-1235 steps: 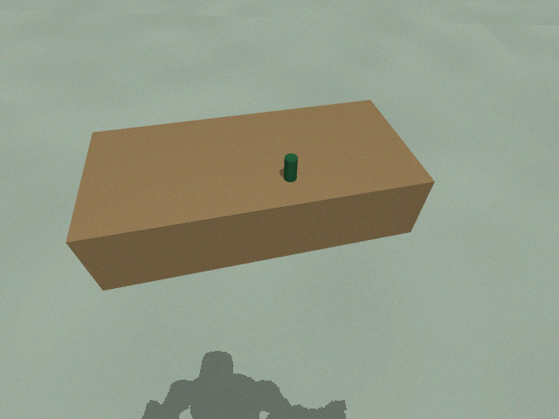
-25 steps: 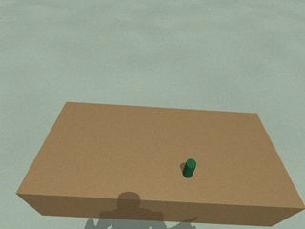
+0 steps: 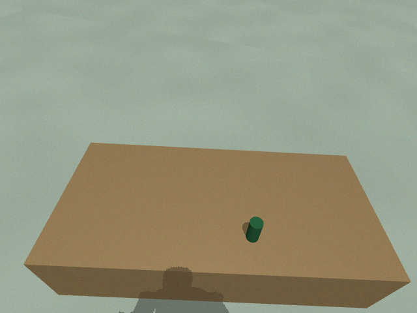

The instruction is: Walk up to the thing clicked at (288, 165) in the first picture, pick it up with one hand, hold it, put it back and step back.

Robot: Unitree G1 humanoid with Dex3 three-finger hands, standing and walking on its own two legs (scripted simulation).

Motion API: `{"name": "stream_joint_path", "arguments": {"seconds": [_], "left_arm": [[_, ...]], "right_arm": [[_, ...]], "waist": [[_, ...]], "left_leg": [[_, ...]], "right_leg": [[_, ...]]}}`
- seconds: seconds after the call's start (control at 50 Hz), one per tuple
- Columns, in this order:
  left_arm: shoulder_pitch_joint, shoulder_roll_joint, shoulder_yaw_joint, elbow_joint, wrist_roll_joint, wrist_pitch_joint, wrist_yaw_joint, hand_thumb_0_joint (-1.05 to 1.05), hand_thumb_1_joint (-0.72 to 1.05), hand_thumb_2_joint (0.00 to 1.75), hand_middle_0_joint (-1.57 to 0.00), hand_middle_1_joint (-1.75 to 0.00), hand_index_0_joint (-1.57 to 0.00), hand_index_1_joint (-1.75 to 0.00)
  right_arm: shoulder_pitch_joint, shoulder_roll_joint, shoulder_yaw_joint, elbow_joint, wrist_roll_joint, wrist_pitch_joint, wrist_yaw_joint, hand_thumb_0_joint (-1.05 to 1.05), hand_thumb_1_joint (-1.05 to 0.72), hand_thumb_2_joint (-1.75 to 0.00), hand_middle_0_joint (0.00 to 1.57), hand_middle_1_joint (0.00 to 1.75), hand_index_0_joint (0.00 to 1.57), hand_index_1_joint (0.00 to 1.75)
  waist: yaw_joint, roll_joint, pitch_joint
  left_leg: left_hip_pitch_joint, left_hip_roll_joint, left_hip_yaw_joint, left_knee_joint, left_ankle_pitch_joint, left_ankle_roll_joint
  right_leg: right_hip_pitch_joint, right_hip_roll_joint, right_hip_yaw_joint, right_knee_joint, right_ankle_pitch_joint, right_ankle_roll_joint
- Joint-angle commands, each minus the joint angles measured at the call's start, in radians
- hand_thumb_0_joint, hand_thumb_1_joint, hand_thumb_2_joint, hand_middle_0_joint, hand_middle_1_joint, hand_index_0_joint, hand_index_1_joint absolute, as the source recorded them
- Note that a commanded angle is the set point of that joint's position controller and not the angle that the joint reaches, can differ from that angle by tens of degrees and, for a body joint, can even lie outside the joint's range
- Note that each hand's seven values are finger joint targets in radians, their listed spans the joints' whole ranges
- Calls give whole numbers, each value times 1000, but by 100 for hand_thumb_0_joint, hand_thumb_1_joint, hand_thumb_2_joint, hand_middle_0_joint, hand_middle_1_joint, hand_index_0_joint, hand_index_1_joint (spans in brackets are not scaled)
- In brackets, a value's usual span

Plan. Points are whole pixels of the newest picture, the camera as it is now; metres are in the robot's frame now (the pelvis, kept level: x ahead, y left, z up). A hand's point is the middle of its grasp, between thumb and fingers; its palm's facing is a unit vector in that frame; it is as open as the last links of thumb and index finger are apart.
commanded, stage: home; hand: right
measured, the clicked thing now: (254, 229) +0.52 -0.18 -0.40
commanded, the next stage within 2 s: stand in 0.68 s
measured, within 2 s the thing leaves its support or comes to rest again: neither
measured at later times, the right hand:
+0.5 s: hand out of the picture +0.06 -0.23 -0.16, palm faces -0.02 +0.94 -0.35, open 17.5 cm
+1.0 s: hand out of the picture +0.09 -0.24 -0.15, palm faces -0.02 +0.93 -0.36, open 15.0 cm
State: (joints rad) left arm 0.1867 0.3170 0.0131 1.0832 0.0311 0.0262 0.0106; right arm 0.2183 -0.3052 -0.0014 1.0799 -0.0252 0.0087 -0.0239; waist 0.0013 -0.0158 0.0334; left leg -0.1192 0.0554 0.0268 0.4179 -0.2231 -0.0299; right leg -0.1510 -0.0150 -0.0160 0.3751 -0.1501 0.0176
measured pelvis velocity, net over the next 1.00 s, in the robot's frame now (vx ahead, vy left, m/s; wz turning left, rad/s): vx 0.02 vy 0.01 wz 0.01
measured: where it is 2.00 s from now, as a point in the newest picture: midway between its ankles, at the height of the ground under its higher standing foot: outside the picture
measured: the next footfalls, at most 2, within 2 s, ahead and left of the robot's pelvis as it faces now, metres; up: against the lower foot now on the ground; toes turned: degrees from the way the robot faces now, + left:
none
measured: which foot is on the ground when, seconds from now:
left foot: down 0.00-1.00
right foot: down 0.00-1.00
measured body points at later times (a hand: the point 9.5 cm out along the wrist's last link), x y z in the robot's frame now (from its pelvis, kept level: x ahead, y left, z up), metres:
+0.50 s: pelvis +0.01 +0.01 +0.00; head +0.00 +0.02 +0.45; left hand +0.07 +0.30 -0.14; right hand +0.06 -0.28 -0.13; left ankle +0.01 +0.14 -0.74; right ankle +0.04 -0.13 -0.74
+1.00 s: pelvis +0.02 +0.01 +0.00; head +0.01 +0.01 +0.45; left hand +0.08 +0.30 -0.14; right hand +0.09 -0.29 -0.13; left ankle +0.01 +0.14 -0.74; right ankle +0.04 -0.13 -0.74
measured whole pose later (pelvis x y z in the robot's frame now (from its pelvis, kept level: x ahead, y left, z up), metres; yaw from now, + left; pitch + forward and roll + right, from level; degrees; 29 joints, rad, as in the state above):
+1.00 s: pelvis +0.02 +0.01 +0.00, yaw +0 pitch -3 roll +0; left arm 0.12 0.33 0.00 1.13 0.01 0.01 0.00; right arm 0.13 -0.34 0.00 1.12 -0.01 -0.01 -0.01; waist 0.00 -0.01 0.04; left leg -0.08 0.03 0.03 0.34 -0.20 -0.02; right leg -0.12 -0.04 -0.02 0.33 -0.15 0.03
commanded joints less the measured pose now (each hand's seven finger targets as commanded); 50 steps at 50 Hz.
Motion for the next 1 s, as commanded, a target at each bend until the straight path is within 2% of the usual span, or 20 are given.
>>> {"name": "stream_joint_path", "arguments": {"seconds": [0.0,0.04,0.08,0.14,0.18,0.22,0.24,0.26,0.32,0.36,0.44,0.5,0.6,0.72,0.76,0.8,0.82,0.86,0.92,0.98], "left_arm": [[-50,190,37,-56,-2,-20,11,0,90,90,-20,-30,-20,-30],[-56,193,37,-51,-4,-19,8,0,90,90,-20,-30,-20,-30],[-36,184,33,-41,-4,-21,6,0,90,90,-20,-30,-20,-30],[-49,197,34,-35,1,-25,8,0,90,90,-20,-30,-20,-30],[-51,197,31,-32,-4,-24,7,0,90,90,-20,-30,-20,-30],[-60,192,29,-33,-8,-25,6,0,90,90,-20,-31,-20,-30],[-55,188,27,-30,-10,-24,5,0,90,90,-20,-30,-20,-30],[-51,184,25,-29,-8,-24,5,0,90,90,-20,-30,-20,-30],[-64,192,24,-24,-8,-24,4,0,90,90,-20,-30,-20,-30],[-51,185,21,-18,-8,-27,5,0,90,90,-20,-30,-20,-30],[-63,188,20,-16,-10,-29,7,0,90,90,-20,-30,-20,-30],[-68,189,19,-16,-10,-29,7,0,90,90,-20,-30,-20,-30],[-73,194,20,-5,-10,-29,7,0,90,90,-20,-30,-20,-30],[-99,204,25,-13,-12,-37,5,0,90,90,-20,-30,-20,-30],[-82,196,22,-7,-13,-38,6,0,90,90,-20,-30,-20,-30],[-92,205,25,-9,-13,-38,7,0,90,90,-20,-30,-20,-30],[-97,208,25,-12,-13,-40,7,0,90,90,-20,-30,-20,-30],[-91,207,25,-12,-13,-41,6,0,90,90,-20,-30,-20,-30],[-100,206,25,-8,-14,-38,5,0,90,90,-20,-30,-20,-30],[-106,213,26,-10,-16,-40,4,0,90,90,-20,-30,-20,-30]], "right_arm": [[-20,-210,-39,-43,-7,-19,-13,0,58,-3,5,5,5,5],[-12,-205,-33,-37,-8,-18,-12,0,58,-3,5,5,5,5],[-35,-212,-33,-45,-4,-22,-10,0,58,-3,5,5,5,5],[-36,-213,-33,-39,-3,-24,-10,0,56,-4,5,5,5,5],[-27,-211,-29,-29,-2,-25,-9,0,57,-4,5,5,5,5],[-34,-216,-30,-28,-2,-28,-10,0,57,-3,5,5,5,5],[-35,-214,-27,-25,-2,-28,-9,0,56,-4,5,5,5,5],[-48,-221,-29,-28,0,-30,-10,0,56,-4,5,5,5,5],[-48,-219,-27,-24,2,-29,-10,0,54,-5,5,5,5,5],[-63,-228,-29,-23,3,-30,-8,0,56,-5,5,5,5,5],[-66,-228,-29,-17,6,-36,-11,0,55,-5,5,5,5,5],[-75,-227,-28,-15,6,-36,-11,0,54,-6,5,5,5,5],[-94,-230,-33,-11,5,-28,-6,0,53,-6,5,5,5,5],[-103,-231,-34,-12,7,-33,-3,0,53,-6,5,5,5,5],[-117,-233,-35,-12,7,-32,-1,0,53,-6,5,5,5,5],[-122,-236,-37,-13,9,-32,-2,0,37,-22,20,21,20,21],[-119,-234,-36,-14,7,-32,-1,0,29,-30,20,29,20,29],[-122,-238,-35,-13,9,-32,-1,0,13,-46,20,30,20,30],[-121,-238,-32,-9,9,-30,-2,0,-11,-70,20,30,20,30],[-119,-236,-30,-8,10,-32,0,0,-35,-90,20,30,20,30]], "waist": [[-2,-4,32],[1,23,61],[10,14,27],[3,-4,5],[0,8,26],[0,28,4],[4,28,21],[6,32,6],[0,19,22],[7,25,-4],[1,25,-29],[0,21,-16],[5,-6,22],[-3,7,-28],[5,10,-29],[1,10,-36],[-1,11,-47],[0,16,-56],[0,22,-32],[-2,13,-46]], "left_leg": [[-51,48,-66,-101,-46,36],[-125,52,-80,-137,-130,37],[-106,55,-84,-131,-103,40],[-56,55,-77,-109,-45,41],[-64,56,-80,-123,-56,38],[-59,64,-82,-123,-8,41],[-82,63,-85,-138,-43,37],[-63,66,-86,-134,-17,41],[-79,61,-84,-142,-36,37],[-55,66,-86,-133,13,41],[-9,73,-82,-125,140,38],[0,72,-78,-130,141,36],[-47,66,-84,-151,24,39],[-2,75,-83,-139,124,42],[5,72,-82,-139,131,39],[12,75,-84,-140,151,41],[15,75,-82,-135,173,41],[30,76,-78,-130,187,41],[-1,76,-81,-147,148,40],[13,77,-80,-148,171,34]], "right_leg": [[-48,-84,110,-119,-143,-15],[-21,-75,100,-100,-145,-10],[2,-79,96,-90,-115,-9],[-23,-90,105,-103,-114,-12],[-30,-90,104,-100,-112,-14],[3,-88,94,-78,-37,-16],[-4,-83,89,-77,-52,-12],[5,-85,87,-73,-22,-16],[-3,-83,85,-75,-41,-12],[18,-92,84,-71,-7,-13],[33,-99,80,-67,91,-15],[16,-96,75,-74,88,-12],[12,-95,75,-93,-21,-8],[38,-108,79,-90,76,-15],[37,-106,73,-93,78,-12],[44,-108,72,-89,94,-15],[55,-111,71,-86,111,-16],[53,-112,71,-89,143,-14],[62,-113,73,-91,114,-15],[65,-114,71,-90,120,-14]]}}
